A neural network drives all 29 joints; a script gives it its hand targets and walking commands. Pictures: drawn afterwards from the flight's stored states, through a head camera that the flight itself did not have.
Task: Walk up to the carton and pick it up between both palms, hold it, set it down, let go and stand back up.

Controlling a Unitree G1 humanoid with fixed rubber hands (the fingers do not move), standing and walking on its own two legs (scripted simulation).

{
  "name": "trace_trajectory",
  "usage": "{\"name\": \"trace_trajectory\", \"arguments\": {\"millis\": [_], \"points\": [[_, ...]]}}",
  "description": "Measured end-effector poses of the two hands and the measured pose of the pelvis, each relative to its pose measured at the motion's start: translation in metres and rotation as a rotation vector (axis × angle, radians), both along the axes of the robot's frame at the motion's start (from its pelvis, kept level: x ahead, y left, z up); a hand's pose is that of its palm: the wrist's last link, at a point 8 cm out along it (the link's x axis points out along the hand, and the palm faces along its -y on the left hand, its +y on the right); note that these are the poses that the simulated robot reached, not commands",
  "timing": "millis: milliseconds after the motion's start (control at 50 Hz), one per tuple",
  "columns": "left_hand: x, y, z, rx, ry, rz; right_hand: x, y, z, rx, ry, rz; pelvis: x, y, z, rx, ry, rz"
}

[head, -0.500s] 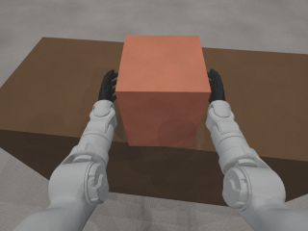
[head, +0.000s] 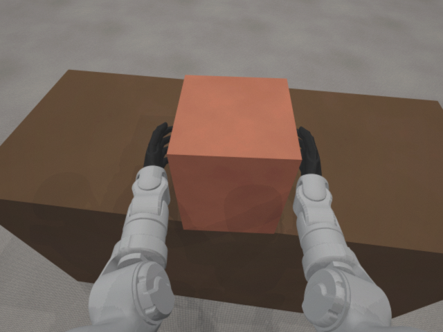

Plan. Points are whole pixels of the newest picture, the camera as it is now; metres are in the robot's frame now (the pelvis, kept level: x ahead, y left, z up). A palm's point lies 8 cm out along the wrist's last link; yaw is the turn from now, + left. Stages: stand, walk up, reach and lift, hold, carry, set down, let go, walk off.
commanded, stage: reach and lift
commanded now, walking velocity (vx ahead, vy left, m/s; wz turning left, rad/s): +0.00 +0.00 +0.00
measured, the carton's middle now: (232, 158) +0.45 +0.01 +0.05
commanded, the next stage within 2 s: none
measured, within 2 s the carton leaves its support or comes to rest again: leaves its support in 1.10 s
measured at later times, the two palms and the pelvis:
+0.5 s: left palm (156, 165) +0.41 +0.15 +0.08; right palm (308, 171) +0.40 -0.14 +0.07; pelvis +0.00 +0.00 +0.00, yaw +1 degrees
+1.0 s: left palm (155, 166) +0.40 +0.15 +0.08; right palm (308, 172) +0.39 -0.14 +0.08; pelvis -0.01 +0.00 +0.00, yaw +1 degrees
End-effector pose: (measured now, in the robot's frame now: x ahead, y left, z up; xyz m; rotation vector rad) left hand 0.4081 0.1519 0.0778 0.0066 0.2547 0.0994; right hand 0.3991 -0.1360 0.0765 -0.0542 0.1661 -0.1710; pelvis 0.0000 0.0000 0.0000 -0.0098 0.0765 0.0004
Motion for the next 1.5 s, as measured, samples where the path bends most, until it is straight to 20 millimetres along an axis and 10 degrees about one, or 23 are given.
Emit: {"name": "trace_trajectory", "arguments": {"millis": [1500], "points": [[-0.026, 0.011, 0.001, -0.020, -0.121, 0.045, -0.011, 0.011, 0.021, -0.040, -0.159, 0.067, -0.027, -0.004, -0.001, -0.007, 0.108, 0.027]]}}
